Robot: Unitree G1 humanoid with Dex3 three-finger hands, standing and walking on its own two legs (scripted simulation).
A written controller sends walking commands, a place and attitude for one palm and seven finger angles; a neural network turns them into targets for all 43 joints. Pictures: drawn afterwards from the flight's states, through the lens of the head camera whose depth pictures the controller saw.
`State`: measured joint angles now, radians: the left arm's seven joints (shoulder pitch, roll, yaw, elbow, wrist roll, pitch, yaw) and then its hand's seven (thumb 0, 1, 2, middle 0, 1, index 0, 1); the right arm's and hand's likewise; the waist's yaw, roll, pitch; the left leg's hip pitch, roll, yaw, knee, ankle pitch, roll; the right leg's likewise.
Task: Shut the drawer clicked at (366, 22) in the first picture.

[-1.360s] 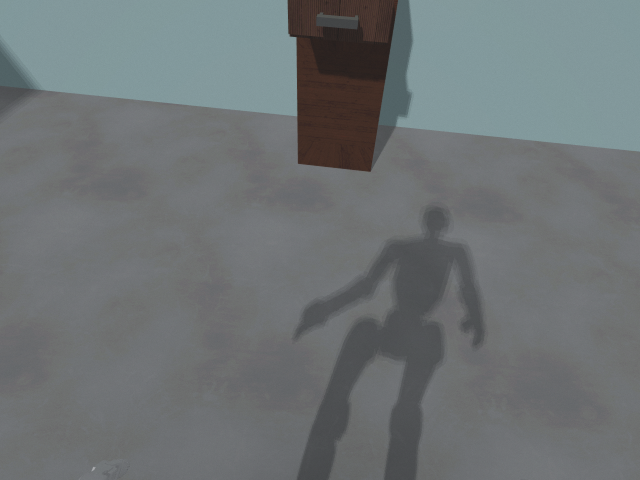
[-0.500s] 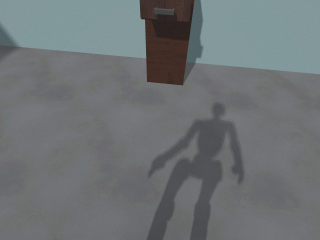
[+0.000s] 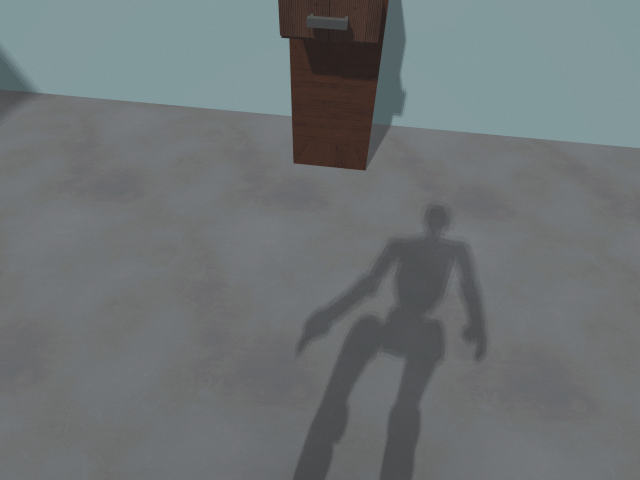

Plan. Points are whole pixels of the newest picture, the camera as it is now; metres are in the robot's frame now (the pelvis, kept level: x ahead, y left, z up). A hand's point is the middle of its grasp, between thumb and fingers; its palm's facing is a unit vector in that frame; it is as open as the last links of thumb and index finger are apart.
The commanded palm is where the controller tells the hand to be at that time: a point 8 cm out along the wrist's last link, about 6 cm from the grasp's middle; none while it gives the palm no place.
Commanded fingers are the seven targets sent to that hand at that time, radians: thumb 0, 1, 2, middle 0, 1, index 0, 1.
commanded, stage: look at it before walking up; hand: left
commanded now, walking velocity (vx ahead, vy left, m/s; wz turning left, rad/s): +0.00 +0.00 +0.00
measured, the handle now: (328, 20) +1.41 +0.05 +0.04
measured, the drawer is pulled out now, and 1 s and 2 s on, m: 0.29 0.29 0.29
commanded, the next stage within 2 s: walk to a spot facing it in 0.08 s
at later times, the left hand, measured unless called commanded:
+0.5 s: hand out of the picture +0.04 +0.20 -0.20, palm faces -0.01 -0.98 -0.18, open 7.4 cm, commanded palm none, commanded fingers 0.00 0.90 0.90 -0.20 -0.30 -0.20 -0.30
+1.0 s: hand (269, 348) +0.37 +0.11 -0.18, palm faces -0.12 -0.97 -0.20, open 7.4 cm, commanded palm none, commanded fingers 0.00 0.90 0.90 -0.20 -0.30 -0.20 -0.30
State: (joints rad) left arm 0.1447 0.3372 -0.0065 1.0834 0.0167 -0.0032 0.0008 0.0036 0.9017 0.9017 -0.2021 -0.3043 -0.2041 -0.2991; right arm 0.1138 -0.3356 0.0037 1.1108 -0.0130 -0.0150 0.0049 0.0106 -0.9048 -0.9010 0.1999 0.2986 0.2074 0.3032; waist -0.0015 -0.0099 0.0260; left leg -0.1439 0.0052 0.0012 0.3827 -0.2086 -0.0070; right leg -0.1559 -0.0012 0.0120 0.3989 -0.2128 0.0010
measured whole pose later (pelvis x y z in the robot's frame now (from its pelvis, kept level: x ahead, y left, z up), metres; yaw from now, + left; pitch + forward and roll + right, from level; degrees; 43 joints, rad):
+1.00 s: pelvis +0.25 -0.06 -0.02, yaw -7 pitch -2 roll +0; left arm 0.14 0.19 0.05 1.01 0.02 -0.06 0.00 0.00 0.91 0.90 -0.20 -0.30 -0.20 -0.30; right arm 0.41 -0.13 -0.04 1.18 -0.02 -0.04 -0.01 0.01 -0.91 -0.90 0.20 0.30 0.20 0.30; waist -0.05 -0.01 0.09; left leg -0.35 0.10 0.04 1.31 -0.37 0.03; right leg -0.33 0.01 -0.17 0.62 -0.25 -0.10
